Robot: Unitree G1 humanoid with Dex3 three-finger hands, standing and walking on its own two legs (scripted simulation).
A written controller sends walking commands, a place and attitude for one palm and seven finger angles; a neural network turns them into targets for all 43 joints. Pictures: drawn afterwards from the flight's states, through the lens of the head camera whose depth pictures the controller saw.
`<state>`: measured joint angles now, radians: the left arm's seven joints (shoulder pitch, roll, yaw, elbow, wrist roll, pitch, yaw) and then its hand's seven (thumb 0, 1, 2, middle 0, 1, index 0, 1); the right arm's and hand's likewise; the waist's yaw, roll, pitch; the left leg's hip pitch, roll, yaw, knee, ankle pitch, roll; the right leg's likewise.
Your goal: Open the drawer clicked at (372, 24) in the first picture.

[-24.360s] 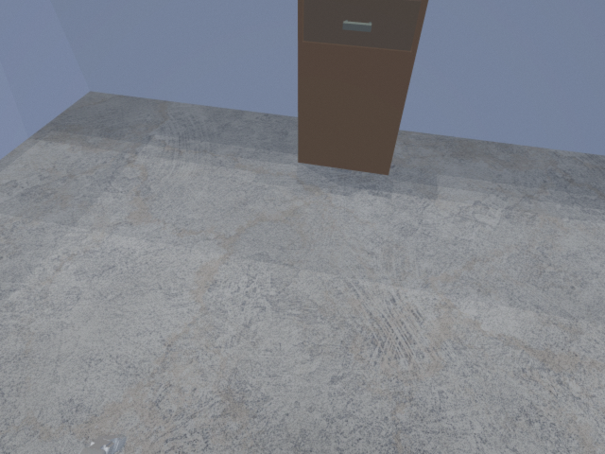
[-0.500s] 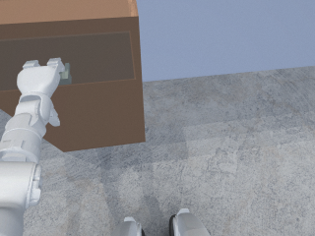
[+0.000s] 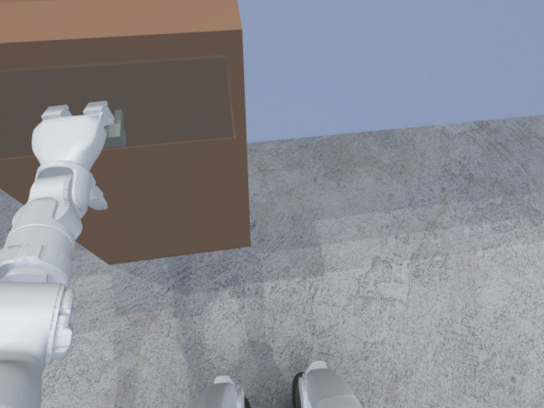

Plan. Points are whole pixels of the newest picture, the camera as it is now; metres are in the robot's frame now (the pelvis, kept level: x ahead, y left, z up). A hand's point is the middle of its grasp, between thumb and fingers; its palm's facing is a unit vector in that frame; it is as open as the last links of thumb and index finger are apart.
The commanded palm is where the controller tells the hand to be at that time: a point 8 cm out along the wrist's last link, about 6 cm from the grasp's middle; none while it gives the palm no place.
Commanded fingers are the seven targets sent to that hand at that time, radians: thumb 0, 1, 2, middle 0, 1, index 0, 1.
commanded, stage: close the thumb around the handle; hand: left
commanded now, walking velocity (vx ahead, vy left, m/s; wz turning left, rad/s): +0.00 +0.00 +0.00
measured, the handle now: (86, 128) +0.54 +0.27 +0.02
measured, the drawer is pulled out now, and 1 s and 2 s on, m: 0.00 0.02 0.13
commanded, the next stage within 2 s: pull the drawer open in 0.50 s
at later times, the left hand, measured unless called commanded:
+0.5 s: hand (89, 161) +0.49 +0.26 +0.00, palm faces -0.09 -0.02 -1.00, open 5.7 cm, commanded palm +0.47 +0.26 +0.06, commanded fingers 0.00 0.90 0.90 -0.40 -1.35 -0.40 -1.35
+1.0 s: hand (89, 174) +0.46 +0.26 +0.00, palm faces -0.06 -0.05 -1.00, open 5.7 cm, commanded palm +0.45 +0.26 +0.06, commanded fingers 0.00 0.90 0.90 -0.40 -1.35 -0.40 -1.35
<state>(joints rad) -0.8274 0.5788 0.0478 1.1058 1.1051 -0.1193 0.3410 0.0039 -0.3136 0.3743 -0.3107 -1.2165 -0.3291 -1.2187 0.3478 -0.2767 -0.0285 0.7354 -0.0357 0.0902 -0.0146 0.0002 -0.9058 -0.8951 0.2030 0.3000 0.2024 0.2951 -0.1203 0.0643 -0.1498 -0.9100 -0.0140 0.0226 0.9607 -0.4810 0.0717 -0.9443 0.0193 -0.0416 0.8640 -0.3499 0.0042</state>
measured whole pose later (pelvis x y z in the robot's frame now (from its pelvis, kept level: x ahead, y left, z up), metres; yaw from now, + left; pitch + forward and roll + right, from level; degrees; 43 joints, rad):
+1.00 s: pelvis +0.03 +0.00 +0.02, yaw -1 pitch +23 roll -3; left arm -0.53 0.49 0.05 0.81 1.07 -0.09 0.37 0.01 0.71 0.78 -0.29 -1.35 -0.38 -1.35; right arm 0.32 -0.27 -0.06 0.71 -0.03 0.11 0.00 0.00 -0.91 -0.90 0.20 0.30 0.20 0.30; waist -0.06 0.07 -0.16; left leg -0.77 -0.01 0.04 0.86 -0.48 0.07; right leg -0.81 0.03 -0.01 0.76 -0.35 0.01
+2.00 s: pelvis +0.04 +0.00 +0.03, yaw -1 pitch +17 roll -3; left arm -0.05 0.38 -0.01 0.37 1.04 0.03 0.40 0.03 0.71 0.77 -0.28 -1.35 -0.41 -1.35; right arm 0.19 -0.25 -0.05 0.63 -0.02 0.08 0.00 0.00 -0.91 -0.90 0.20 0.30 0.20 0.29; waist -0.02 0.07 -0.15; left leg -0.61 -0.02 0.04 0.79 -0.47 0.07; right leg -0.66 0.03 -0.01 0.72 -0.35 0.01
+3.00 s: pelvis +0.03 -0.02 +0.02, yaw -1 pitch +14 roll -1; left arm 0.44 0.36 0.00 0.02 1.06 -0.01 0.50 0.03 0.69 0.75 -0.28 -1.35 -0.39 -1.33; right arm 0.09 -0.23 -0.03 0.60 -0.03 0.05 0.00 0.01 -0.91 -0.90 0.20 0.30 0.20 0.29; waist 0.02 0.04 -0.14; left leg -0.57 -0.01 0.05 0.83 -0.50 0.04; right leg -0.65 0.04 0.00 0.81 -0.40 -0.02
